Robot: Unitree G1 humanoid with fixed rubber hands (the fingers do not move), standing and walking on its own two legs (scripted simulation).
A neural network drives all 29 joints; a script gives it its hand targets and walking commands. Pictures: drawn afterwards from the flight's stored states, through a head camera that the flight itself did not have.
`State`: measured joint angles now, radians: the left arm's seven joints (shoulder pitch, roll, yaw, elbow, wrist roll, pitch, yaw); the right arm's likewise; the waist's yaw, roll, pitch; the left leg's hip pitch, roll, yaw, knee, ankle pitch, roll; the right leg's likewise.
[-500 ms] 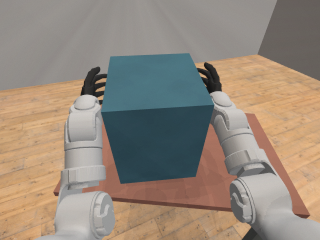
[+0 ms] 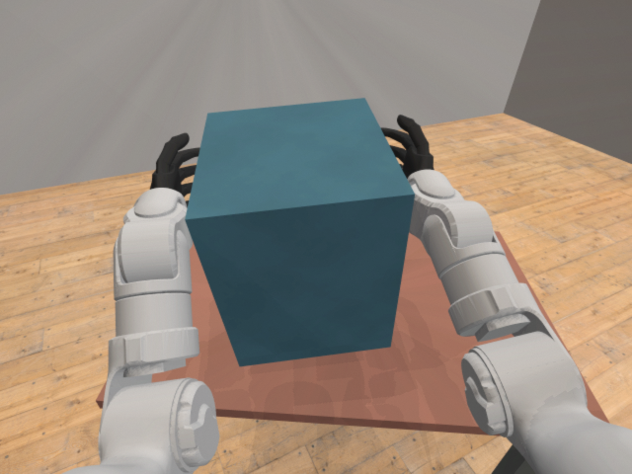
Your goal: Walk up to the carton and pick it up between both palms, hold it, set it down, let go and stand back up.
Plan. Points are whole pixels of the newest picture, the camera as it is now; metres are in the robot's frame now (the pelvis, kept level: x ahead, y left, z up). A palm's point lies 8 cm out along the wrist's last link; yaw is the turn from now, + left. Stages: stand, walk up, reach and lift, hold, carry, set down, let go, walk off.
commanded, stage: reach and lift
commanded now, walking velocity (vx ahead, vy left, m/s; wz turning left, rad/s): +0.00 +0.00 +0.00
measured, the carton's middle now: (301, 233) +0.37 -0.01 +0.19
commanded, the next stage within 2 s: hold in 0.12 s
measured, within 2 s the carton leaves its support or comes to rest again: neither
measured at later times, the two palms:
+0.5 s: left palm (163, 183) +0.35 +0.15 +0.28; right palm (427, 160) +0.35 -0.15 +0.30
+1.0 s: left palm (168, 174) +0.37 +0.14 +0.27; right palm (421, 156) +0.37 -0.15 +0.29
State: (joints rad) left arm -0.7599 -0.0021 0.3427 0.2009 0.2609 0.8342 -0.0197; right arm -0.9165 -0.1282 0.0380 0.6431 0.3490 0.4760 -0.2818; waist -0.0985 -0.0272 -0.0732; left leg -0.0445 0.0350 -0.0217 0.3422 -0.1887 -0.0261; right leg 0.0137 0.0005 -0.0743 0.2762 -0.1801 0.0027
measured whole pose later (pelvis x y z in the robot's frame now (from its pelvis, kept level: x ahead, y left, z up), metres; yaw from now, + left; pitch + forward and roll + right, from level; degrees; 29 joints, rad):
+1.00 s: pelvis +0.00 -0.01 +0.00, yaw +0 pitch -5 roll -1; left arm -0.87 0.05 0.36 0.29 0.23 0.89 -0.02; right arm -1.04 -0.16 0.07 0.72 0.41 0.57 -0.31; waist -0.09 -0.01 -0.12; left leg -0.08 0.05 -0.02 0.35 -0.19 -0.04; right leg -0.02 0.02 -0.07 0.28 -0.18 -0.01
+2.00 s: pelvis +0.00 -0.01 +0.00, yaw -1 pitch -3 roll -1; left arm -0.94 0.07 0.36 0.39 0.22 0.87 0.01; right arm -1.09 -0.18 0.08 0.79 0.43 0.58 -0.31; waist -0.07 0.00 -0.15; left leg -0.11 0.06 -0.02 0.35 -0.18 -0.04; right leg -0.06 0.02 -0.06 0.28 -0.17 -0.01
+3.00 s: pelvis -0.01 -0.01 +0.00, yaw -1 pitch -3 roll -1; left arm -0.96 0.06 0.38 0.44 0.24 0.86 0.00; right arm -1.12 -0.19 0.08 0.84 0.41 0.61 -0.29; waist -0.07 0.00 -0.17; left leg -0.12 0.06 -0.01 0.36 -0.18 -0.03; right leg -0.06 0.02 -0.05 0.28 -0.16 -0.01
